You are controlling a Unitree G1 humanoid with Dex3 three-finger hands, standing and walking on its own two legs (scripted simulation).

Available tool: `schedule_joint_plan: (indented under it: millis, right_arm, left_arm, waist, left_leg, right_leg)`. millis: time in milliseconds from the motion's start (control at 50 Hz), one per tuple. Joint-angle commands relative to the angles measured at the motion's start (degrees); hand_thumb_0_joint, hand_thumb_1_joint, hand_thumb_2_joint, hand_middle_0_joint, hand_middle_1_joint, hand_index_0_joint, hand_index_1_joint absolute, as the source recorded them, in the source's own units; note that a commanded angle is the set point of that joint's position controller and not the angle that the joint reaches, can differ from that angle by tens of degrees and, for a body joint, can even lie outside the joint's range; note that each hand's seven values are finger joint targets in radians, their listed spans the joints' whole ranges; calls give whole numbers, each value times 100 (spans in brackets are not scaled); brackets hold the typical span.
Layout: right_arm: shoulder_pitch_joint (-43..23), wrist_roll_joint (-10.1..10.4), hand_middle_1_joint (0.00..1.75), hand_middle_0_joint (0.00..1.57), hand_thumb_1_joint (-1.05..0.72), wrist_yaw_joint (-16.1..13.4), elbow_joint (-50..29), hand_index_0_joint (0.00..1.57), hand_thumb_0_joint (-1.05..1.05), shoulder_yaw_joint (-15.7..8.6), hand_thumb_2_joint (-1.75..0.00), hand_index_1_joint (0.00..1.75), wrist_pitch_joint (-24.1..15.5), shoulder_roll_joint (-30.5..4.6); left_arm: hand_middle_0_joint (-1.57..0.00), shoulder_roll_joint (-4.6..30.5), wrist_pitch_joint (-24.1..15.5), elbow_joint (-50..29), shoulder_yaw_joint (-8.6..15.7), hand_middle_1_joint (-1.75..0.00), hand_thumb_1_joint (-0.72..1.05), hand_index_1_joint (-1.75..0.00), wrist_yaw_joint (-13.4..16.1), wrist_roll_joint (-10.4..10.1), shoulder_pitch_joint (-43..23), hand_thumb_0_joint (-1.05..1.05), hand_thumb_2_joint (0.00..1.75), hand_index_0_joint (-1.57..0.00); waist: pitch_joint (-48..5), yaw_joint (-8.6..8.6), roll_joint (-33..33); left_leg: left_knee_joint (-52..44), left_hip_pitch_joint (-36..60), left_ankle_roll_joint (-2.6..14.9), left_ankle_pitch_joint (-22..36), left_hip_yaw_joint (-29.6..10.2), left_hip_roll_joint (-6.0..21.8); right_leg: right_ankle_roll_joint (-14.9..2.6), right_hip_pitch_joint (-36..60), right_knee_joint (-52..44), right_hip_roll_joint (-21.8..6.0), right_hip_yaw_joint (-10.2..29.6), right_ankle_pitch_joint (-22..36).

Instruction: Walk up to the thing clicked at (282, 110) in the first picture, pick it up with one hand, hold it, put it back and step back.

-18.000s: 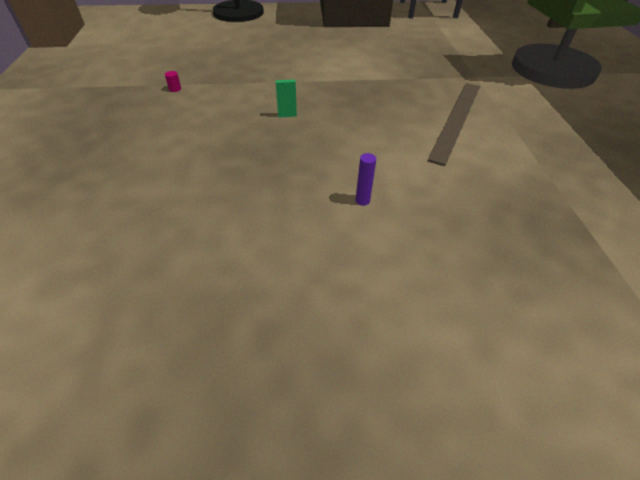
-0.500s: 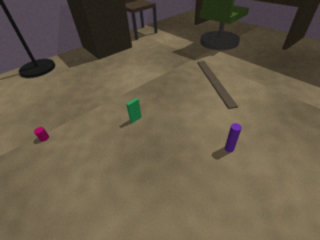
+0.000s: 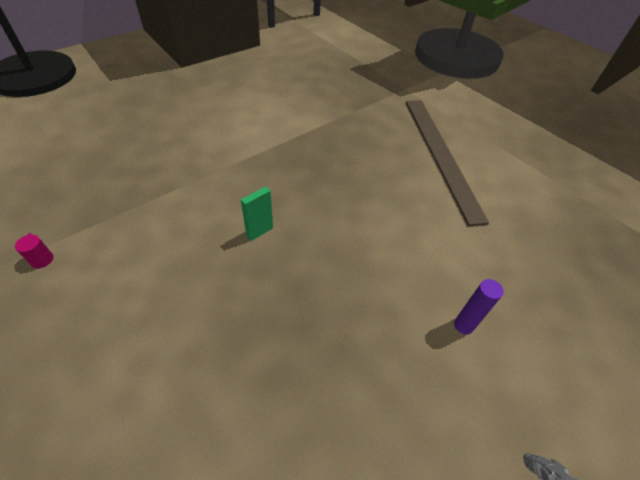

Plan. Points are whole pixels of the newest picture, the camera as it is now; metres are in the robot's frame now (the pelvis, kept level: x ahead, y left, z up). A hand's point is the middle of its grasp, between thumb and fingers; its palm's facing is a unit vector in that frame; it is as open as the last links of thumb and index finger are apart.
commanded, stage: walk up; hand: left
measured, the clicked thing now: (258, 214) +1.10 +0.21 -0.66
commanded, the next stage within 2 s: none
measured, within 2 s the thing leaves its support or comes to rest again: neither
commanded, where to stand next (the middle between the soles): +0.76 +0.02 m, yaw -2 degrees
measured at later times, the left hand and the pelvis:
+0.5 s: hand (167, 397) +0.25 +0.22 -0.12, palm faces +0.00 -0.92 -0.40, open 7.3 cm; pelvis +0.23 -0.05 +0.00, yaw -1 degrees
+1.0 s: hand (162, 271) +0.49 +0.29 -0.14, palm faces -0.07 -0.94 -0.33, open 7.3 cm; pelvis +0.42 +0.02 +0.01, yaw -1 degrees
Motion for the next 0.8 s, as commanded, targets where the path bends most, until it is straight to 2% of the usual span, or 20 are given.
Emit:
schedule_joint_plan:
  millis: [0, 80, 140, 200, 220, 240, 260, 280, 300, 340, 360, 400, 500, 620, 680, 700, 720, 740, 760, 780]
  right_arm:
    - [592, 141, 30, 20, -90, -221, -270, 20, 0, -386, -90, 30, -79, -1588]
    - [407, 47, 30, 20, -90, -181, -491, 20, 0, -386, -90, 30, -144, -1654]
    - [288, 52, 30, 20, -90, -127, -569, 20, 0, -396, -90, 30, -177, -1733]
    - [-14, 84, 30, 20, -90, -120, -681, 20, 0, -375, -90, 30, -117, -1700]
    - [38, 55, 30, 20, -90, -115, -690, 20, 0, -327, -90, 30, -105, -1535]
    - [382, 54, 30, 20, -90, -107, -655, 20, 0, -218, -90, 30, -98, -1215]
    - [734, 73, 30, 20, -90, -96, -678, 20, 0, -104, -90, 30, -61, -902]
    - [856, 71, 30, 20, -90, -142, -589, 20, 0, -143, -90, 30, 24, -1173]
    - [835, 63, 30, 20, -90, -176, -539, 20, 0, -248, -90, 30, 27, -1572]
    - [505, 109, 30, 20, -90, -192, -369, 20, 0, -251, -90, 30, 26, -1542]
    - [693, 166, 30, 20, -90, -160, -257, 20, 0, -242, -90, 30, 41, -1484]
    - [898, 133, 30, 20, -90, -90, -173, 20, 0, -228, -90, 30, 103, -1387]
    - [393, -14, 30, 20, -90, 70, -373, 20, 0, -276, -90, 30, 180, -1286]
    - [-144, -40, 30, 20, -90, 152, -507, 20, 0, -334, -90, 30, 65, -1280]
    - [523, -64, 30, 20, -90, 88, -286, 20, 0, -399, -90, 30, -13, -1360]
    - [1066, -71, 30, 20, -90, 23, -104, 20, 0, -480, -90, 30, -59, -1590]
    - [1626, -155, 30, 20, -90, -59, -55, 20, 0, -617, -90, 30, -97, -1998]
    - [1485, -74, 30, 20, -90, -110, -243, 20, 0, -638, -90, 30, -127, -2268]
    - [1271, 94, 30, 20, -90, -91, -266, 20, 0, -649, -90, 30, -98, -2260]
    - [1114, 121, 30, 20, -90, -122, -275, 20, 0, -598, -90, 30, -65, -2104]
  left_arm:
    - [-20, 1105, -147, -497, 344, -30, 90, -30, -1, -88, 337, 0, 90, -20]
    - [-20, 1010, -144, -696, 349, -30, 90, -30, -149, 16, -75, 0, 90, -20]
    - [-20, 998, -221, -691, 431, -30, 90, -30, -204, 67, -213, 0, 90, -20]
    - [-20, 1209, -221, -356, 608, -30, 90, -30, -178, 91, 503, 0, 90, -20]
    - [-20, 1380, -241, -269, 694, -30, 90, -30, -144, 99, 826, 0, 90, -20]
    - [-20, 1614, -294, -177, 800, -30, 90, -30, -83, 127, 1320, 0, 90, -20]
    - [-20, 2087, -351, -276, 913, -30, 90, -30, -3, 164, 1571, 0, 90, -20]
    - [-20, 2150, -386, -490, 812, -30, 90, -30, 21, 109, 1232, 0, 90, -20]
    - [-20, 2186, -370, -645, 788, -30, 90, -30, 35, 42, 710, 0, 90, -20]
    - [-20, 1898, -393, -697, 725, -30, 90, -30, 76, 22, 331, 0, 90, -20]
    - [-20, 1694, -408, -713, 660, -30, 90, -30, 82, 17, 190, 0, 90, -20]
    - [-20, 1494, -427, -712, 586, -30, 90, -30, 77, 4, 157, 0, 90, -20]
    - [-20, 1602, -479, -871, 602, -30, 90, -30, 77, 79, 175, 0, 90, -20]
    - [-20, 1724, -421, -866, 603, -30, 90, -30, 32, 76, 334, 0, 90, -20]
    - [-20, 1610, -365, -865, 510, -30, 90, -30, 41, 105, 248, 0, 90, -20]
    - [-20, 1346, -351, -865, 407, -30, 90, -30, 42, 117, 444, 0, 90, -20]
    - [-20, 935, -330, -884, 276, -30, 90, -30, 52, 63, 745, 0, 90, -20]
    - [-20, 865, -278, -824, 272, -30, 90, -30, 75, 18, 903, 0, 90, -20]
    - [-20, 1489, -221, -709, 408, -30, 90, -30, 161, 75, 646, 0, 90, -20]
    - [-20, 1541, -224, -719, 365, -30, 90, -30, 169, 73, 454, 0, 90, -20]
  waist:
    - [-514, -26, 673]
    - [42, -88, 948]
    - [-105, -21, 1107]
    - [-435, 449, 761]
    - [-673, 639, 246]
    - [-1026, 859, -754]
    - [-999, 847, -1910]
    - [-602, 616, -1234]
    - [-535, 454, -1118]
    - [-110, 372, -643]
    - [-156, 236, -665]
    - [-196, 78, -739]
    - [-104, 172, -600]
    - [-144, 298, -417]
    - [-433, -171, -99]
    - [-823, -412, 555]
    - [-1194, -595, 1781]
    - [-947, -425, 1952]
    - [-746, -438, 1297]
    - [-387, -344, 897]
  left_leg:
    - [-1398, 1086, 1110, 2160, -979, 1240]
    - [-1628, 783, 1320, 1703, -501, 1218]
    - [-1453, 350, 1113, 1112, -394, 1130]
    - [-816, -637, 869, -595, -488, 1053]
    - [25, -798, 742, -381, -328, 835]
    - [1543, -1084, 545, -433, 99, 346]
    - [3172, -1822, 276, -1689, 257, -454]
    - [3697, -1951, 136, -1633, -428, -487]
    - [4007, -2042, 115, -1470, -497, -244]
    - [3827, -1880, 145, -943, -917, 93]
    - [3565, -1655, 156, -712, -926, 141]
    - [2954, -1307, 124, -447, -754, 182]
    - [1447, -1252, -101, -153, -447, 297]
    - [225, -533, -30, 203, -115, 251]
    - [-62, 817, 92, 134, 109, 16]
    - [-295, 1778, 249, -298, -65, -50]
    - [-1028, 2479, 607, -1533, -1657, 970]
    - [-1957, 2546, 974, -2224, -3963, 2049]
    - [-1893, 2122, 1369, -2140, -4093, 2270]
    - [-1870, 1489, 1264, -1528, -3504, 2106]
  right_leg:
    - [129, -1083, -224, -386, 330, 654]
    - [342, -1243, -1912, -626, -110, 985]
    - [234, -349, -2803, -552, -320, 1779]
    - [143, 1231, -2807, -335, -522, 2140]
    - [65, 1799, -2943, -274, -421, 1843]
    - [-33, 2409, -3418, -501, 42, 934]
    - [-383, 2469, -4639, -1781, 2321, -508]
    - [-531, 1892, -5388, -2373, 3634, -869]
    - [-939, 1765, -5562, -2519, 4072, -739]
    - [-841, 933, -5348, -2127, 2850, 389]
    - [-693, 858, -5257, -1817, 2067, 905]
    - [-652, 642, -5173, -1467, 1224, 1327]
    - [-954, 453, -5402, -1454, 634, 481]
    - [-840, 388, -5044, -1511, 457, 265]
    - [-636, -163, -4011, -1338, 127, 1133]
    - [-478, -479, -2711, -965, -229, 1883]
    - [-168, -1268, -894, -400, -655, 1448]
    - [26, -2374, -176, 375, -401, -272]
    - [-59, -2252, 253, -78, 144, -488]
    - [-59, -2176, 333, -229, 380, -149]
